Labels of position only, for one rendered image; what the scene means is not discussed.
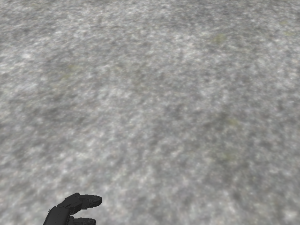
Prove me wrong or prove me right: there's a robot left hand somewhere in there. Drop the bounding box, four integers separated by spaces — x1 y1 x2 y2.
43 192 102 225

